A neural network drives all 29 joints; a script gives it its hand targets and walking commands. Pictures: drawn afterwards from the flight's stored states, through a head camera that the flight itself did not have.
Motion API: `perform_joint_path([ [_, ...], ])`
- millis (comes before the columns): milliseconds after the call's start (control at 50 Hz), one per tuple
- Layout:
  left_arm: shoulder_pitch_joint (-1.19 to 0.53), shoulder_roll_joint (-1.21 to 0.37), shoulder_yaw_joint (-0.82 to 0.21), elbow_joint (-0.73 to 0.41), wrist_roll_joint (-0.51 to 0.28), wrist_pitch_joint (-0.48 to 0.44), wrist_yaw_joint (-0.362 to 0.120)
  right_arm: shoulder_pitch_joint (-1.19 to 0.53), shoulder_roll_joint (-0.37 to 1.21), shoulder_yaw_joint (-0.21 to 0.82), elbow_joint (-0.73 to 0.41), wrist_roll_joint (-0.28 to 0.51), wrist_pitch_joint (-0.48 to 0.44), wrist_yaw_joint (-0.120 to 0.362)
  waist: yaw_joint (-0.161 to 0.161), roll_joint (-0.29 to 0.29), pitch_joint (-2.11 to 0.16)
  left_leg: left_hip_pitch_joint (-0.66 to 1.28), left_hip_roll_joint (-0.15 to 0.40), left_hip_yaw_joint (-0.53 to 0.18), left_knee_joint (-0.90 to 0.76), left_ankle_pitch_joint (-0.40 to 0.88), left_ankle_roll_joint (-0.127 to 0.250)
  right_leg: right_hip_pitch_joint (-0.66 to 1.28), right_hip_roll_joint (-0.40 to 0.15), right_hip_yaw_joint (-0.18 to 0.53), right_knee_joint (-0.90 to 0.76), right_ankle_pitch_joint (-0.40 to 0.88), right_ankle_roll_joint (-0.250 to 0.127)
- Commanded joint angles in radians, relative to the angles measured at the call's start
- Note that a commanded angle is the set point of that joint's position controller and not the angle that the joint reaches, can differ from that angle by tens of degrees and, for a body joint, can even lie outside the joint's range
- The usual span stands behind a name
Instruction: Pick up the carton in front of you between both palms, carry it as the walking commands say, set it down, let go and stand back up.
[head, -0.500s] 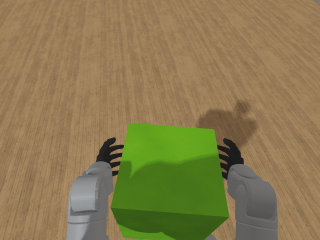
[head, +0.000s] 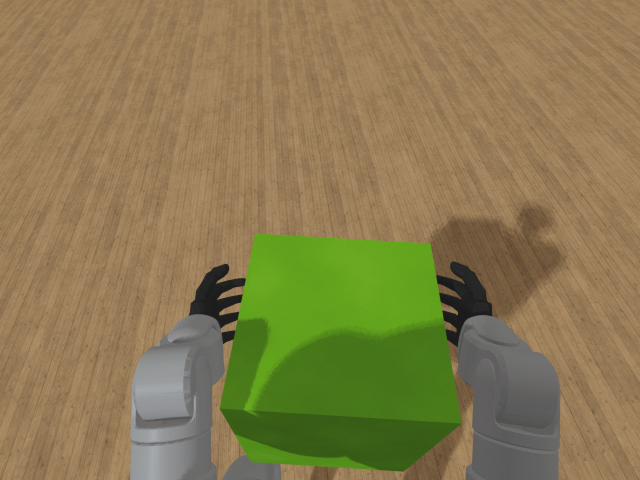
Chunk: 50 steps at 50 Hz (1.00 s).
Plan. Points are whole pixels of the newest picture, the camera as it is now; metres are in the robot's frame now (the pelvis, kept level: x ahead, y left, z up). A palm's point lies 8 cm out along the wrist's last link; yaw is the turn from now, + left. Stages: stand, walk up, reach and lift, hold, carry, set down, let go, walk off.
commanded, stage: carry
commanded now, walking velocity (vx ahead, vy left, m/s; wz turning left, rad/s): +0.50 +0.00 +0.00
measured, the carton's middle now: (334, 360) +0.26 +0.01 -0.01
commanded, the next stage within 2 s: none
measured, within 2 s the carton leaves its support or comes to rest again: neither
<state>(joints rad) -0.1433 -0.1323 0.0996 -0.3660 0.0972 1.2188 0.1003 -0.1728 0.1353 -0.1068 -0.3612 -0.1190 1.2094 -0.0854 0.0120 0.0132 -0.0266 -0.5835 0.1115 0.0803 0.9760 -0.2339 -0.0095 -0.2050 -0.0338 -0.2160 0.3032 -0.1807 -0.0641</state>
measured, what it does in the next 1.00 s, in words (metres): walks ahead: left foot, then right foot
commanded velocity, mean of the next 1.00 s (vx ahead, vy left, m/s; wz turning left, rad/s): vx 0.50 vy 0.00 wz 0.00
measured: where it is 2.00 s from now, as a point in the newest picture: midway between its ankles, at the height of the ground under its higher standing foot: (341, 256)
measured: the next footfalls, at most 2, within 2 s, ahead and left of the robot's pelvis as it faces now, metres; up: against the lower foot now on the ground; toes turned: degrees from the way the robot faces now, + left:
left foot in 0.24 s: +0.37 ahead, +0.13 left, +0.00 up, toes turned +10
right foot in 0.72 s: +0.68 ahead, -0.10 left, +0.00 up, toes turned -13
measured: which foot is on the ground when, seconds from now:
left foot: up 0.00-0.22, down 0.24-0.72, up 0.74-1.00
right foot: down 0.00-0.24, up 0.26-0.70, down 0.72-1.00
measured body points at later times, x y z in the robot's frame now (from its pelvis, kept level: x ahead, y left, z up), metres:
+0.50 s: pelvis +0.34 +0.05 +0.00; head +0.38 +0.06 +0.45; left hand +0.62 +0.18 +0.04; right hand +0.61 -0.12 +0.05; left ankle +0.33 +0.12 -0.75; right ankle +0.36 -0.10 -0.69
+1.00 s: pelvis +0.68 -0.02 +0.00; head +0.71 -0.03 +0.45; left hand +0.96 +0.13 +0.07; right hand +0.96 -0.17 +0.07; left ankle +0.73 +0.13 -0.69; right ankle +0.64 -0.09 -0.75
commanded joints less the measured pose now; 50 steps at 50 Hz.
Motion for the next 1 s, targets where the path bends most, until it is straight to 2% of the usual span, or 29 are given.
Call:
perform_joint_path([
  [0,-0.525,-0.916,-0.704,-0.163,-0.434,-0.024,-0.276,-0.454,0.954,0.752,-0.110,0.415,-0.018,0.226,0.003,-0.139,-0.306,-0.078,0.011,0.025,-0.163,0.087,-0.019,0.318,-0.241,0.171,-0.134,0.236,-0.078],
  [60,-0.467,-0.874,-0.689,-0.135,-0.410,-0.009,-0.273,-0.408,0.917,0.742,-0.094,0.404,-0.001,0.224,0.007,-0.146,-0.259,-0.058,-0.015,0.070,-0.334,0.156,-0.014,0.343,-0.216,0.121,-0.119,0.329,-0.065],
  [160,-0.438,-0.853,-0.680,-0.076,-0.379,0.006,-0.270,-0.394,0.887,0.730,-0.044,0.407,0.022,0.243,0.010,-0.176,-0.189,0.054,-0.058,0.129,-0.505,0.239,0.027,0.372,-0.204,0.062,-0.055,0.527,-0.025],
  [200,-0.454,-0.854,-0.687,-0.065,-0.379,0.007,-0.271,-0.382,0.891,0.719,-0.015,0.406,0.022,0.251,-0.012,-0.160,-0.250,0.291,-0.117,0.195,-0.572,0.213,0.035,0.320,-0.171,-0.012,0.143,0.644,0.017],
  [220,-0.463,-0.854,-0.694,-0.062,-0.380,0.007,-0.272,-0.377,0.888,0.708,0.000,0.404,0.019,0.255,-0.027,-0.102,-0.317,0.506,-0.109,0.183,-0.557,0.146,0.039,0.201,-0.137,-0.023,0.315,0.541,0.040],
  [240,-0.485,-0.859,-0.706,-0.068,-0.386,0.009,-0.272,-0.372,0.880,0.695,0.016,0.393,0.016,0.261,-0.041,0.083,-0.413,0.756,0.142,-0.164,-0.569,0.048,0.111,-0.052,-0.089,0.009,0.596,0.237,0.083],
  [260,-0.504,-0.872,-0.721,-0.082,-0.392,0.008,-0.273,-0.377,0.905,0.696,0.048,0.395,0.003,0.265,-0.037,0.299,-0.458,0.926,0.323,-0.547,-0.701,0.008,0.237,-0.350,0.049,0.069,0.844,-0.243,0.102],
  [280,-0.519,-0.887,-0.729,-0.071,-0.398,0.000,-0.275,-0.371,0.934,0.699,0.040,0.411,-0.008,0.267,-0.035,0.278,-0.432,0.898,0.329,-0.545,-0.734,0.133,0.256,-0.447,0.017,0.182,0.987,-0.298,0.076],
  [300,-0.537,-0.921,-0.735,-0.071,-0.406,-0.012,-0.277,-0.386,0.966,0.705,0.030,0.415,-0.019,0.267,-0.036,0.204,-0.422,0.861,0.295,-0.431,-0.695,0.265,0.239,-0.475,-0.027,0.213,1.019,-0.271,0.049],
  [320,-0.547,-0.953,-0.742,-0.076,-0.414,-0.026,-0.278,-0.403,0.993,0.712,0.013,0.419,-0.029,0.266,-0.034,0.092,-0.408,0.803,0.271,-0.343,-0.685,0.355,0.207,-0.473,-0.068,0.225,0.971,-0.214,0.038],
  [340,-0.555,-0.976,-0.749,-0.086,-0.421,-0.037,-0.278,-0.426,1.012,0.720,-0.009,0.426,-0.039,0.265,-0.028,0.048,-0.396,0.737,0.253,-0.271,-0.704,0.354,0.173,-0.440,-0.093,0.225,0.898,-0.159,0.038],
  [360,-0.552,-0.991,-0.752,-0.095,-0.425,-0.047,-0.275,-0.438,1.024,0.726,-0.031,0.432,-0.047,0.264,-0.024,0.054,-0.403,0.704,0.232,-0.216,-0.730,0.300,0.150,-0.405,-0.101,0.217,0.836,-0.124,0.043],
  [380,-0.539,-0.999,-0.756,-0.103,-0.424,-0.056,-0.271,-0.435,1.026,0.731,-0.045,0.437,-0.052,0.264,-0.023,0.069,-0.401,0.688,0.221,-0.177,-0.747,0.273,0.146,-0.390,-0.094,0.197,0.789,-0.111,0.048],
  [440,-0.485,-0.996,-0.763,-0.117,-0.405,-0.073,-0.257,-0.399,1.006,0.741,-0.075,0.445,-0.058,0.269,-0.024,0.098,-0.365,0.688,0.204,-0.096,-0.787,0.255,0.162,-0.421,-0.087,0.150,0.626,-0.069,0.070],
  [520,-0.464,-0.949,-0.763,-0.156,-0.397,-0.067,-0.244,-0.374,0.946,0.740,-0.113,0.443,-0.049,0.269,-0.027,0.112,-0.290,0.709,0.157,-0.007,-0.788,0.344,0.147,-0.439,-0.068,0.086,0.396,0.042,0.084],
  [620,-0.455,-0.862,-0.741,-0.160,-0.401,-0.018,-0.246,-0.347,0.857,0.709,-0.105,0.413,-0.009,0.253,-0.031,0.139,-0.208,0.724,0.131,0.063,-0.751,0.484,0.107,-0.351,-0.026,0.016,0.210,0.161,0.052],
  [660,-0.458,-0.837,-0.727,-0.142,-0.402,0.002,-0.251,-0.352,0.834,0.700,-0.090,0.402,0.008,0.250,-0.024,0.152,-0.214,0.721,0.125,0.098,-0.652,0.639,0.083,-0.234,0.006,-0.018,0.166,0.151,0.031],
  [680,-0.456,-0.831,-0.720,-0.126,-0.400,0.009,-0.253,-0.360,0.823,0.699,-0.084,0.400,0.016,0.248,-0.008,0.129,-0.248,0.677,0.095,0.153,-0.519,0.675,0.056,-0.085,0.045,-0.060,0.113,0.145,0.027],
  [700,-0.450,-0.821,-0.708,-0.107,-0.399,0.015,-0.256,-0.372,0.812,0.696,-0.081,0.399,0.024,0.247,0.005,0.082,-0.314,0.562,0.059,0.173,-0.348,0.598,0.030,0.129,0.044,-0.052,0.123,0.082,0.024],
  [720,-0.448,-0.805,-0.693,-0.098,-0.396,0.021,-0.258,-0.394,0.806,0.696,-0.078,0.400,0.033,0.248,0.024,-0.071,-0.377,0.362,0.018,0.160,-0.091,0.311,-0.001,0.313,-0.169,0.252,0.064,-0.035,-0.008],
  [740,-0.460,-0.808,-0.686,-0.061,-0.388,0.014,-0.263,-0.419,0.817,0.710,-0.098,0.403,0.041,0.247,0.019,-0.337,-0.427,0.017,-0.120,0.086,0.185,-0.168,-0.033,0.547,-0.397,0.672,-0.028,-0.042,-0.160],
  [760,-0.438,-0.836,-0.685,-0.049,-0.396,0.012,-0.264,-0.426,0.823,0.709,-0.070,0.407,0.041,0.249,0.015,-0.297,-0.406,-0.086,-0.094,-0.041,0.337,-0.241,-0.006,0.513,-0.406,0.697,-0.059,0.109,-0.186],
  [780,-0.461,-0.869,-0.688,-0.057,-0.396,0.006,-0.264,-0.448,0.856,0.716,-0.060,0.414,0.035,0.253,0.015,-0.218,-0.396,-0.102,-0.047,-0.072,0.370,-0.214,0.020,0.471,-0.371,0.580,-0.026,0.254,-0.171],
  [800,-0.486,-0.903,-0.694,-0.067,-0.401,-0.002,-0.264,-0.464,0.890,0.723,-0.058,0.421,0.025,0.257,0.013,-0.099,-0.390,-0.099,-0.007,-0.086,0.323,-0.162,0.030,0.416,-0.353,0.489,-0.011,0.321,-0.143],
  [820,-0.522,-0.930,-0.701,-0.085,-0.408,-0.010,-0.264,-0.476,0.921,0.727,-0.059,0.430,0.016,0.259,0.009,-0.051,-0.370,-0.074,0.019,-0.089,0.242,-0.111,0.031,0.356,-0.331,0.417,-0.032,0.310,-0.109],
  [840,-0.547,-0.949,-0.708,-0.103,-0.414,-0.017,-0.264,-0.487,0.944,0.733,-0.067,0.435,0.007,0.259,0.005,-0.066,-0.374,-0.036,0.028,-0.084,0.173,-0.072,0.031,0.318,-0.315,0.366,-0.060,0.241,-0.082],
  [900,-0.561,-0.955,-0.720,-0.148,-0.434,-0.026,-0.267,-0.479,0.967,0.743,-0.090,0.430,-0.011,0.247,0.004,-0.109,-0.356,-0.029,0.016,-0.031,0.011,-0.028,0.011,0.292,-0.284,0.266,-0.120,0.162,-0.089],
  [940,-0.554,-0.935,-0.719,-0.174,-0.439,-0.024,-0.267,-0.466,0.956,0.742,-0.109,0.422,-0.013,0.236,0.003,-0.118,-0.328,-0.054,0.013,0.001,-0.118,0.020,-0.008,0.309,-0.267,0.215,-0.135,0.191,-0.096],
  [980,-0.513,-0.909,-0.710,-0.162,-0.429,-0.014,-0.267,-0.428,0.936,0.734,-0.103,0.409,-0.006,0.229,0.005,-0.128,-0.297,-0.050,-0.001,0.039,-0.254,0.081,-0.014,0.325,-0.235,0.160,-0.125,0.260,-0.084],
])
